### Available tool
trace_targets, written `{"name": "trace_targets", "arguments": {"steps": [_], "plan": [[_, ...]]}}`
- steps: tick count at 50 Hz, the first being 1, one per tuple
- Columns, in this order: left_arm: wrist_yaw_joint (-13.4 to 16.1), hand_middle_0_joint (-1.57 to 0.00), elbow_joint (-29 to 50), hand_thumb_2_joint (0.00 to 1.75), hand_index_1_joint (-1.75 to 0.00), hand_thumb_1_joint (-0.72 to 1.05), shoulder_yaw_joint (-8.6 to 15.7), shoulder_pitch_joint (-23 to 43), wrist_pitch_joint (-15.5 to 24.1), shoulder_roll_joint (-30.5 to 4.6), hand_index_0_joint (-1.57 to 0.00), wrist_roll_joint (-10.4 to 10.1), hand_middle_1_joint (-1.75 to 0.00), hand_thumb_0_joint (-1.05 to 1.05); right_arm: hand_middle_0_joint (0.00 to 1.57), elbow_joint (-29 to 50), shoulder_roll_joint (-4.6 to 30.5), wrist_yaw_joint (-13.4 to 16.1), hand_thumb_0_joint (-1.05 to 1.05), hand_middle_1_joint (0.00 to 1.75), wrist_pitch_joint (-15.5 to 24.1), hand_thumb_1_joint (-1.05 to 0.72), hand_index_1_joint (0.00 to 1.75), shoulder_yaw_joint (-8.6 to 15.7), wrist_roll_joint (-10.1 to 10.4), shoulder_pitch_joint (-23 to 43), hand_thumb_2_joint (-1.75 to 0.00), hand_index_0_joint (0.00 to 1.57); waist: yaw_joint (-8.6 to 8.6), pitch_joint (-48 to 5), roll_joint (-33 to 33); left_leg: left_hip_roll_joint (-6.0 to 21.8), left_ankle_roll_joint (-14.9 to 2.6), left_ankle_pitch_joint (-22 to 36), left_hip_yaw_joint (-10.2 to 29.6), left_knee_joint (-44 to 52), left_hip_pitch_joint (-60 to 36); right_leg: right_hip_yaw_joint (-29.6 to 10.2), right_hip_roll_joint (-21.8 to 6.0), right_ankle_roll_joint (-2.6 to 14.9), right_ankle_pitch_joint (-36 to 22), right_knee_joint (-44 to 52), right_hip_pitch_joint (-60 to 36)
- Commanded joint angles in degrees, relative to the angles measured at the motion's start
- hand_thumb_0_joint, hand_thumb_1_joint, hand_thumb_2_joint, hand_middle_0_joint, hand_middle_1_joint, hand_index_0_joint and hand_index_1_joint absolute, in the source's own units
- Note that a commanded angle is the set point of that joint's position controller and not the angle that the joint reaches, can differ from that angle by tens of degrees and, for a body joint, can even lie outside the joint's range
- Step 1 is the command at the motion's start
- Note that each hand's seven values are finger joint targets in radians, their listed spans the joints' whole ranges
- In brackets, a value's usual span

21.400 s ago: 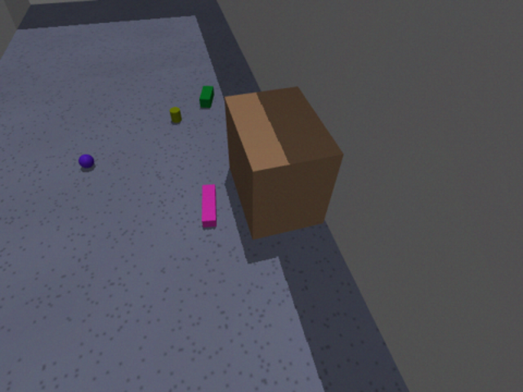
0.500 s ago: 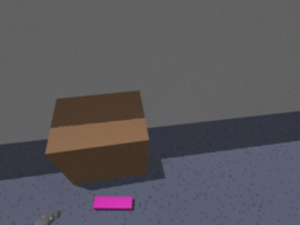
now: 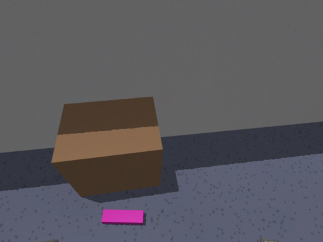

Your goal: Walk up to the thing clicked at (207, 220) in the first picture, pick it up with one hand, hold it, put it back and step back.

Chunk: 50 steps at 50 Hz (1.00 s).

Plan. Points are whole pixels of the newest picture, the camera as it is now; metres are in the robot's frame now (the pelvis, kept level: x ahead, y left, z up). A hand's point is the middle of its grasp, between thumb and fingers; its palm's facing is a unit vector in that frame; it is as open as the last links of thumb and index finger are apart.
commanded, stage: walk up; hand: left
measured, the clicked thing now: (123, 217) +0.34 +0.19 -0.75
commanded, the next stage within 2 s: none
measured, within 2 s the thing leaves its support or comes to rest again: neither
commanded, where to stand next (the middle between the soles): +0.01 -0.02 m, yaw +0 degrees
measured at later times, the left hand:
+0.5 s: hand out of the picture +0.07 +0.24 -0.15, palm faces +0.00 -0.94 -0.34, open 7.4 cm
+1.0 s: hand out of the picture +0.07 +0.24 -0.15, palm faces -0.01 -0.93 -0.37, open 7.4 cm
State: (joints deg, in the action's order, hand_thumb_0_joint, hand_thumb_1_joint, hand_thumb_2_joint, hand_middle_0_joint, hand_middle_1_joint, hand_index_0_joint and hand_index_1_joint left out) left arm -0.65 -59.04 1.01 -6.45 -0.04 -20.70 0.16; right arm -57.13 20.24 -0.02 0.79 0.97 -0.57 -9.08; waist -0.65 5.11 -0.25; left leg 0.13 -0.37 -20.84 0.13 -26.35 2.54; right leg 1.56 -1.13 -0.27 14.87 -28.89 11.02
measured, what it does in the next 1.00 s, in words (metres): stands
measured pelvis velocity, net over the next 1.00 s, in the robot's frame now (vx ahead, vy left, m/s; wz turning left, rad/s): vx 0.00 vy -0.03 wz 0.00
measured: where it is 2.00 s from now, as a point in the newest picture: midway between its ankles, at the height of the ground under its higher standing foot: outside the picture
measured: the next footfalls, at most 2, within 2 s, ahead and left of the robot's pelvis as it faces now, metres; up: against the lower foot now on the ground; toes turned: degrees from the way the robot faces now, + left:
left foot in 1.34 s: +0.12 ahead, +0.11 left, +0.00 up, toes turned +0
right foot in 1.60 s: -0.03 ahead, -0.14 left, +0.00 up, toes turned +0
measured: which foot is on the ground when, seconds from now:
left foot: down 0.00-1.00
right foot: down 0.00-1.00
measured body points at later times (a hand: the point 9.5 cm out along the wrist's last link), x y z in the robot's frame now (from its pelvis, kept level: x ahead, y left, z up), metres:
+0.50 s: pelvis -0.02 -0.01 +0.00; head -0.01 -0.01 +0.45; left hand +0.07 +0.29 -0.12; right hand +0.05 -0.31 -0.13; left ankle -0.07 +0.12 -0.74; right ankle +0.01 -0.13 -0.74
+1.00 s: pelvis +0.00 -0.03 -0.01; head +0.01 -0.03 +0.44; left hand +0.07 +0.29 -0.12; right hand +0.04 -0.34 -0.13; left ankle -0.07 +0.12 -0.73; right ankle +0.02 -0.13 -0.74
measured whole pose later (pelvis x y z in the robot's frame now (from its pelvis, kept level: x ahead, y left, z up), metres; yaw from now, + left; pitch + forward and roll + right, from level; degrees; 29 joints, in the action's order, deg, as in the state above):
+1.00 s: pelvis +0.00 -0.03 -0.01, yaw +0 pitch -4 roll +0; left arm -2.0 -57.6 2.7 -10.7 1.5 -21.8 1.3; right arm -55.4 21.5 -1.3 1.9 2.3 -1.3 -16.5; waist 0.0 4.4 0.8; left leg 1.8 0.1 -22.5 0.7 -30.5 3.3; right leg 3.2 0.1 1.9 14.4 -32.2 12.4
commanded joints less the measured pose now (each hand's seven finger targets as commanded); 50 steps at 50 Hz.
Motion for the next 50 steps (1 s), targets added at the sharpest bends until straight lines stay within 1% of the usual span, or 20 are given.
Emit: {"name": "trace_targets", "arguments": {"steps": [1, 5, 8, 14, 18, 26, 29, 35, 39, 40, 41, 42, 43, 44, 45, 46, 47, 48, 49, 50], "plan": [[0.44, -0.20, 4.33, 0.90, -0.30, 0.90, 2.99, 2.87, 1.41, -11.86, -0.20, 0.31, -0.30, 0.00, 0.20, 3.41, 13.03, 0.78, 0.00, 0.30, 1.34, -0.90, 0.30, 3.21, 0.12, 0.71, -0.90, 0.20, 0.63, -5.31, 0.44, 5.80, -3.37, 19.32, 4.38, 4.69, 5.13, -4.87, -4.34, 4.52, -16.47, 2.16, -6.01], [0.40, -0.20, 4.00, 0.90, -0.30, 0.90, 3.00, 1.76, 1.54, -11.68, -0.20, 0.23, -0.30, 0.00, 0.20, 3.23, 12.78, 0.72, 0.00, 0.30, 1.48, -0.90, 0.30, 3.25, 0.15, 0.84, -0.90, 0.20, 0.20, -5.76, 0.54, 5.58, -3.45, 19.82, 4.17, 4.58, 4.09, -4.77, -4.30, 4.35, -17.28, 2.48, -5.77], [0.38, -0.20, 3.77, 0.90, -0.30, 0.90, 3.10, 2.07, 1.53, -11.86, -0.20, 0.24, -0.30, 0.00, 0.20, 3.04, 12.44, 0.65, 0.00, 0.30, 1.40, -0.90, 0.30, 3.22, 0.05, 0.62, -0.90, 0.20, 0.30, -4.75, 0.20, 5.32, -3.18, 15.74, 4.65, 5.63, 5.71, -5.71, -4.57, 4.35, -14.34, 3.36, -5.94], [0.38, -0.20, 3.64, 0.90, -0.30, 0.90, 3.17, 1.68, 1.72, -11.98, -0.20, 0.32, -0.30, 0.00, 0.20, 2.49, 12.05, 0.54, 0.00, 0.30, 1.43, -0.90, 0.30, 2.97, -0.11, 0.07, -0.90, 0.20, 0.28, -4.82, -0.52, 4.80, -2.91, 12.77, 4.10, 5.60, 5.90, -7.18, -5.37, 4.65, -11.52, 5.48, -5.65], [0.36, -0.20, 3.60, 0.90, -0.30, 0.90, 3.05, 1.50, 1.87, -11.78, -0.20, 0.39, -0.30, 0.00, 0.20, 2.25, 12.22, 0.47, 0.00, 0.30, 1.63, -0.90, 0.30, 2.86, -0.20, 0.01, -0.90, 0.20, 0.25, -5.26, -0.33, 5.26, -2.91, 15.54, 3.97, 6.26, 4.64, -6.71, -5.12, 4.24, -14.66, 5.41, -5.01], [0.22, -0.20, 2.98, 0.90, -0.30, 0.90, 3.22, 1.54, 1.79, -11.64, -0.20, 0.47, -0.30, 0.00, 0.20, 1.91, 12.13, 0.28, 0.00, 0.30, 1.66, -0.90, 0.30, 2.71, -0.43, 0.04, -0.90, 0.20, -0.09, -2.94, -0.32, 4.97, -3.18, 7.53, 4.57, 7.42, 7.11, -7.73, -4.92, 4.04, -5.22, 7.94, -3.53], [0.16, -0.20, 2.94, 0.90, -0.30, 0.90, 3.24, 1.80, 1.96, -11.86, -0.20, 0.50, -0.30, 0.00, 0.20, 1.77, 11.86, 0.23, 0.00, 0.30, 1.83, -0.90, 0.30, 2.59, -0.45, -0.66, -0.90, 0.20, 0.04, -3.21, -0.81, 4.88, -2.95, 8.86, 4.47, 7.58, 7.24, -7.94, -5.26, 3.93, -6.91, 8.27, -4.18], [0.26, -0.20, 3.11, 0.90, -0.30, 0.90, 2.91, 1.41, 2.17, -11.23, -0.20, 0.28, -0.30, 0.00, 0.20, 1.56, 12.48, 0.50, 0.00, 0.30, 2.09, -0.90, 0.30, 2.66, -0.25, -1.01, -0.90, 0.20, 0.23, -6.29, 1.02, 5.67, -2.51, 18.42, 4.10, 7.29, 4.45, -6.30, -4.92, 3.96, -17.16, 5.63, -6.09], [0.24, -0.20, 2.59, 0.90, -0.30, 0.90, 2.83, 1.33, 1.86, -11.16, -0.20, 0.23, -0.30, 0.00, 0.20, 1.76, 12.52, 0.56, 0.00, 0.30, 1.89, -0.90, 0.30, 2.86, -0.07, -0.48, -0.90, 0.20, 0.04, -4.57, 0.66, 6.22, -3.22, 14.38, 5.06, 8.07, 5.47, -5.77, -4.10, 3.38, -13.15, 5.60, -5.13], [-0.38, -0.20, 3.77, 0.90, -0.30, 0.90, 3.60, -0.16, 1.98, -12.62, -0.20, 0.91, -0.30, 0.00, 0.20, 2.77, 14.76, 0.10, 0.00, 0.30, 2.24, -0.90, 0.30, 3.89, -0.11, -2.82, -0.90, 0.20, 0.65, -6.50, 1.02, 6.01, -5.65, 2.99, 5.88, 6.20, 3.47, -4.68, -2.37, 4.64, 1.06, 2.45, -4.05], [-0.65, -0.20, 4.05, 0.90, -0.30, 0.90, 3.70, 0.69, 1.81, -12.30, -0.20, 1.21, -0.30, 0.00, 0.20, 2.52, 15.10, -0.07, 0.00, 0.30, 2.33, -0.90, 0.30, 4.08, -0.50, -4.18, -0.90, 0.20, 1.05, -3.96, 2.18, 7.57, -7.33, -4.57, 8.39, 7.88, 3.63, -4.02, -1.47, 4.41, 10.42, 1.03, 1.16], [-0.90, -0.20, 4.55, 0.90, -0.30, 0.90, 3.90, 2.18, 1.67, -11.90, -0.20, 1.48, -0.30, 0.00, 0.20, 2.52, 15.87, -0.22, 0.00, 0.30, 2.29, -0.90, 0.30, 4.61, -0.70, -5.55, -0.90, 0.20, 2.01, -0.04, 4.34, 9.68, -8.81, -11.03, 12.12, 10.73, 3.96, -2.64, 0.00, 3.91, 14.45, -1.20, 6.97], [-1.10, -0.20, 5.40, 0.90, -0.30, 0.90, 3.81, 2.29, 1.58, -11.20, -0.20, 1.65, -0.30, 0.00, 0.20, 3.09, 17.05, -0.37, 0.00, 0.30, 2.29, -0.90, 0.30, 5.07, -0.71, -6.02, -0.90, 0.20, 2.08, 3.47, 7.04, 12.96, -10.69, -12.50, 15.71, 13.36, 2.83, -0.46, 1.21, 3.13, 12.41, -4.78, 12.51], [-1.28, -0.20, 6.20, 0.90, -0.30, 0.90, 3.89, 2.98, 1.60, -11.23, -0.20, 1.78, -0.30, 0.00, 0.20, 4.01, 17.67, -0.42, 0.00, 0.30, 2.43, -0.90, 0.30, 5.63, -0.91, -5.63, -0.90, 0.20, 2.23, 6.33, 7.91, 15.98, -12.53, -8.86, 18.36, 14.47, 3.50, -0.10, 0.51, 2.52, 11.17, -9.01, 16.14], [-1.35, -0.20, 7.01, 0.90, -0.30, 0.90, 4.06, 3.04, 1.76, -11.50, -0.20, 1.72, -0.30, 0.00, 0.20, 4.74, 17.89, -0.38, 0.00, 0.30, 2.71, -0.90, 0.30, 5.70, -1.11, -5.61, -0.90, 0.20, 2.13, 8.06, 7.95, 17.07, -13.53, -1.90, 18.66, 13.58, 3.62, -1.16, -0.82, 2.25, 12.49, -10.05, 17.40], [-1.42, -0.20, 7.60, 0.90, -0.30, 0.90, 3.98, 2.00, 2.29, -11.02, -0.20, 1.48, -0.30, 0.00, 0.20, 5.41, 17.63, -0.36, 0.00, 0.30, 2.95, -0.90, 0.30, 5.60, -1.09, -5.64, -0.90, 0.20, 1.56, 6.92, 7.99, 16.75, -13.45, 8.15, 16.58, 10.20, 1.18, -1.37, -1.57, 2.71, 12.71, -5.97, 16.35], [-1.33, -0.20, 6.92, 0.90, -0.30, 0.90, 4.20, -0.68, 2.99, -10.71, -0.20, 1.27, -0.30, 0.00, 0.20, 6.21, 16.87, -0.43, 0.00, 0.30, 2.88, -0.90, 0.30, 5.40, -0.82, -4.25, -0.90, 0.20, -0.19, 3.76, 7.39, 15.32, -12.00, 17.16, 13.69, 5.89, 1.99, -1.27, -1.54, 3.28, 8.85, -1.03, 10.06], [-0.98, -0.20, 5.29, 0.90, -0.30, 0.90, 4.32, -5.77, 3.56, -10.10, -0.20, 1.06, -0.30, 0.00, 0.20, 7.41, 15.54, -0.52, 0.00, 0.30, 2.60, -0.90, 0.30, 4.92, -0.38, -1.94, -0.90, 0.20, -2.71, -0.25, 6.13, 11.31, -8.90, 25.59, 7.50, -1.01, 3.41, -0.10, -0.21, 3.64, 1.38, 7.18, 0.36], [-0.50, -0.20, 3.70, 0.90, -0.30, 0.90, 5.61, -11.36, 4.07, -14.30, -0.20, 1.39, -0.30, 0.00, 0.20, 9.00, 12.51, -0.57, 0.00, 0.30, 2.39, -0.90, 0.30, 4.04, 0.47, -0.70, -0.90, 0.20, -4.99, -3.82, -3.46, 3.79, -4.68, 23.89, 1.14, -15.11, 10.85, -8.69, -4.34, 4.72, -8.91, 11.04, -10.56], [0.00, -0.20, 3.90, 0.90, -0.30, 0.90, 7.02, -15.17, 4.33, -19.99, -0.20, 1.50, -0.30, 0.00, 0.20, 10.85, 10.33, -0.34, 0.00, 0.30, 2.31, -0.90, 0.30, 3.38, 0.79, -1.43, -0.90, 0.20, -5.90, -4.97, -13.82, -4.37, -1.44, -0.52, -2.09, -29.63, 27.03, -26.51, -15.87, 10.34, -14.79, 13.72, -21.40]]}}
